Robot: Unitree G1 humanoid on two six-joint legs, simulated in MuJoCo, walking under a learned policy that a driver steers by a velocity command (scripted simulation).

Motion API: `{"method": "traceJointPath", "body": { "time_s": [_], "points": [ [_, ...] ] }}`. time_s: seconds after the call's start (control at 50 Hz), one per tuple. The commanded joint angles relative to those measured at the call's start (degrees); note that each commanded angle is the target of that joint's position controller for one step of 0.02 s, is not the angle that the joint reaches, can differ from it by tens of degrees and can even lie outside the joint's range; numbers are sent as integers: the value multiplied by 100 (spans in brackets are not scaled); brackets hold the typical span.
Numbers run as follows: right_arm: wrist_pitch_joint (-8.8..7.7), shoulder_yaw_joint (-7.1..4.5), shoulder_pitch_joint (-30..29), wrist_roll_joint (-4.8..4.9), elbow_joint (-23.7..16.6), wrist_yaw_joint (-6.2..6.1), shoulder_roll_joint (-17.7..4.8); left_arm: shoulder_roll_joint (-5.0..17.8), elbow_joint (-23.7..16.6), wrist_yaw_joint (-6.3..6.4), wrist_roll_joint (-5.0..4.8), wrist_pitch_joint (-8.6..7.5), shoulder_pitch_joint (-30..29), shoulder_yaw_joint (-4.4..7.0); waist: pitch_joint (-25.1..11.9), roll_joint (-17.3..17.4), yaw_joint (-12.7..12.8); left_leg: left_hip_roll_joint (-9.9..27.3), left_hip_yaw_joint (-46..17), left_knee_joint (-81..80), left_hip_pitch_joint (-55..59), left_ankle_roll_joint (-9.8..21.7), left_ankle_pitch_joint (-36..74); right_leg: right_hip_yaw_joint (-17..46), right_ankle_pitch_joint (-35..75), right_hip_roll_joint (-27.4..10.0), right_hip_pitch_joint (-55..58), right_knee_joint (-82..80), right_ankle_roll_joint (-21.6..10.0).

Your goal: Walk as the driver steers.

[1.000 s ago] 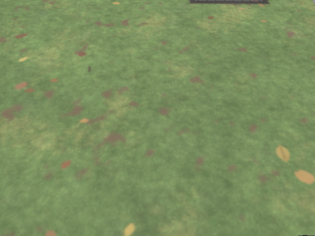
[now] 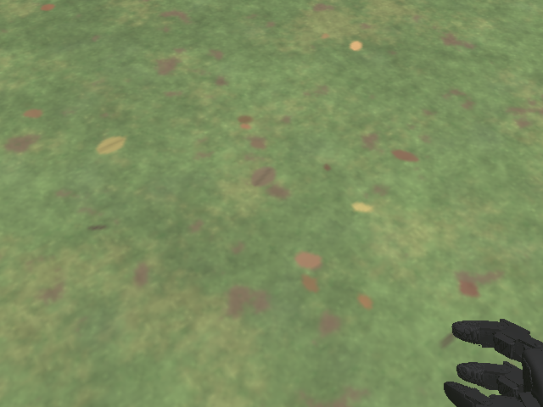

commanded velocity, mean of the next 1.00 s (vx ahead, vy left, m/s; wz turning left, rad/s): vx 0.19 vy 0.00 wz -0.72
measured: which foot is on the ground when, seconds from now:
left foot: up 0.00-0.06, down 0.08-0.54, up 0.56-0.94, down 0.96-1.00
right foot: down 0.00-0.06, up 0.08-0.50, down 0.52-0.96, up 0.98-1.00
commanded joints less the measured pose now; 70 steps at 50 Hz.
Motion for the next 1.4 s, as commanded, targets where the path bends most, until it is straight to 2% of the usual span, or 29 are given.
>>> {"method": "traceJointPath", "body": {
  "time_s": [0.02,0.06,0.08,0.1,0.12,0.14,0.18,0.24,0.3,0.36,0.5,0.52,0.54,0.56,0.58,0.6,0.62,0.66,0.74,0.92,0.94,0.96,0.98,1.0,1.02,1.06,1.14,1.28,1.4],
  "points": [
    [-270,-163,-341,-138,-552,120,-445,1299,-165,92,-99,28,-88,158,198,-608,-772,-737,704,-877,1848,173,8,703,7245,-1527,-1136,425,-815],
    [-179,-426,1565,-181,-72,-57,-969,1463,-135,122,-93,105,-474,136,-808,-986,-1999,-524,259,-1534,4253,390,920,732,7716,-1355,-1705,2616,-499],
    [-87,-505,2412,-338,194,-215,-1396,1008,-376,132,60,73,-441,21,-1743,-317,-2060,689,-898,-750,6367,521,2923,855,3881,-744,-3150,4622,-196],
    [-115,-401,2288,-593,66,-228,-1563,171,-269,47,5,19,842,-215,-3437,1136,-1289,2633,-3344,-682,7806,1618,4591,1763,-1355,136,-4439,7059,41],
    [-57,-397,2335,-492,65,-252,-1146,1084,-155,55,-131,9,276,33,-3828,418,-1689,2163,-2901,-1107,7015,1452,4579,2307,-1268,-85,-4153,7218,75],
    [-80,-322,1838,-393,131,-243,-981,980,-510,96,-285,59,-378,80,-2553,505,-1415,1990,-1948,-1326,6218,1287,4359,1960,-1022,-352,-4765,6957,134],
    [-171,-253,1281,-234,335,-242,-568,604,-475,221,-149,237,-564,68,-1291,174,-956,1502,-1015,-1987,4543,965,3345,1578,-377,-715,-4812,6445,276],
    [-230,-251,457,-294,347,-217,-331,176,-449,258,-163,655,-104,96,-855,432,-370,1445,-17,-2843,2862,955,2348,1383,-33,-910,-3966,6288,451],
    [-226,-333,120,-282,507,-346,-506,234,-810,253,-57,765,-603,138,-556,518,-294,1306,748,-3079,2623,886,1852,1267,872,-1049,-4157,5220,454],
    [-119,-378,87,-205,590,-464,-647,263,-964,69,-9,769,-1002,128,-672,307,-456,1176,1269,-2923,3010,775,1570,1015,2104,-953,-3884,4081,241],
    [243,-531,94,131,754,-432,-928,773,-1481,-158,-34,925,-1252,399,-548,192,-361,1512,1563,-1366,3821,153,1663,396,1312,-515,-3524,2756,-424],
    [291,-521,285,142,816,-415,-812,1004,-1357,-86,11,879,-705,531,-697,-222,-153,1198,1645,-274,3514,-118,1507,542,1979,-275,-2766,2238,-688],
    [303,-500,497,-46,703,-396,-726,1770,-1438,54,-4,811,-583,738,-519,-1777,-271,367,1748,1463,2297,-644,-1063,2283,5528,-1083,-2131,1716,-1255],
    [312,-436,470,-233,443,-389,-576,1981,-1653,39,195,727,-860,706,-1203,-2373,-642,-763,780,3013,700,-968,-4064,4591,4911,-1850,-1185,1372,-2393],
    [291,-446,436,-230,532,-371,-790,1724,-1803,-78,186,552,-980,632,-1791,-1298,-475,-622,-383,3301,554,-832,-3961,4857,3661,-2077,-1114,963,-2381],
    [258,-445,153,-100,468,-378,-749,1557,-1831,-97,87,447,-1163,586,-1497,-807,-542,-530,-516,3177,412,-664,-3499,4483,2950,-1922,-1316,890,-2124],
    [239,-441,40,-135,535,-431,-685,1384,-1836,-59,-61,435,-1412,554,-1093,-310,-668,-385,-560,2749,346,-613,-3078,4045,2553,-1644,-1666,889,-1806],
    [246,-476,-52,-215,580,-486,-765,1103,-2006,137,-91,544,-1868,470,-1021,-456,-856,-312,-636,1925,825,-632,-2487,3537,2546,-1264,-2243,939,-1492],
    [240,-384,-26,-114,739,-447,-452,1228,-2102,319,-32,687,-1754,551,-1318,-487,-779,-687,-631,639,1262,-914,-2126,3434,3056,-985,-2163,1159,-1382],
    [149,-520,448,-73,912,-327,-733,1166,-2351,272,-70,886,-2196,553,-1073,-1230,-799,-775,-651,-1594,2645,-742,-1419,4240,1598,-555,-2929,1463,-951],
    [135,-576,694,-89,992,-332,-828,1081,-2377,261,-99,899,-2258,517,-1078,-1120,-904,-555,-632,-2251,3164,-641,-930,4123,1256,-337,-3178,1722,-781],
    [167,-659,750,-159,960,-367,-1175,752,-2342,239,-72,918,-1894,421,-1260,-216,-705,560,-1571,-2622,3866,-243,-1054,3529,-413,162,-3730,2694,-514],
    [229,-679,542,-350,919,-401,-1464,718,-2474,214,-105,879,-1742,410,-946,1417,-412,1538,-3034,-3037,3729,587,-840,2331,-1236,889,-4779,4038,-208],
    [195,-631,252,-418,742,-426,-1195,1228,-2414,173,-17,800,-1671,531,-697,1290,-392,1868,-3209,-3064,3438,899,-838,2241,-968,287,-5079,5079,-2],
    [201,-547,11,-350,622,-491,-869,1454,-2255,152,-47,808,-1676,608,-591,845,-405,1545,-2467,-2932,3306,743,-977,2108,-531,90,-5031,5462,79],
    [253,-497,-80,-202,566,-611,-747,1231,-2103,159,-26,888,-1573,565,-470,501,-475,1020,-1540,-2790,3410,478,-955,1892,77,-59,-5197,6065,244],
    [335,-499,567,-270,663,-691,-896,864,-2357,115,-149,885,-2115,384,-477,604,-945,1022,-679,-2861,4063,706,-88,1321,383,-469,-5575,5702,491],
    [387,-647,664,-225,656,-503,-1262,677,-2436,22,-87,927,-2267,297,-750,742,-1048,1402,331,-2794,4293,726,578,885,394,-744,-4653,4132,457],
    [329,-720,536,80,731,-308,-1220,800,-2261,-86,-118,1133,-1859,476,-906,698,-605,1521,1101,-1696,4048,74,782,467,950,-409,-3021,2011,-198]
  ]
}}
Velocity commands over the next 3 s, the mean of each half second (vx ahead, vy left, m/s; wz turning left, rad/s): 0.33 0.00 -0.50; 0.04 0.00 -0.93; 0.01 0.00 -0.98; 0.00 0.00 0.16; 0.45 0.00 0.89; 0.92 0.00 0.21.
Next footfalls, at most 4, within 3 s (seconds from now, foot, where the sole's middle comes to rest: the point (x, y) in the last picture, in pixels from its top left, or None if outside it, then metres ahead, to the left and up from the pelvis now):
0.08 left None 0.30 0.10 -0.75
0.52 right None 0.38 -0.15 -0.75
0.96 left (296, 377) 0.52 0.02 -0.75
1.42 right None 0.27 -0.10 -0.75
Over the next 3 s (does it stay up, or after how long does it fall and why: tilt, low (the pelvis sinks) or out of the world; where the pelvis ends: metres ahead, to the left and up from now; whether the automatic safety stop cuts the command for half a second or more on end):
stays up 0.81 -0.33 0.02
